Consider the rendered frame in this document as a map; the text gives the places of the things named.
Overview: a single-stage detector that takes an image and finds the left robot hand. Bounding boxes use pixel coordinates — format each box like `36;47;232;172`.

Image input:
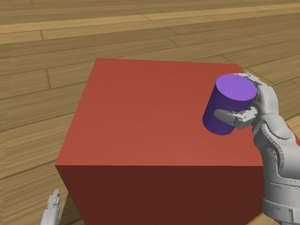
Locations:
39;188;60;225

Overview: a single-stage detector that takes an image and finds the can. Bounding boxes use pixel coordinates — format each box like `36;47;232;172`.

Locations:
202;74;257;135

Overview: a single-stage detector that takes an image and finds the right robot arm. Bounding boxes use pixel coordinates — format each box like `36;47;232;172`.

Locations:
252;114;300;225

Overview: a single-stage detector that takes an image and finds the right robot hand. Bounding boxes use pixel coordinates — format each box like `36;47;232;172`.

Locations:
214;72;279;130

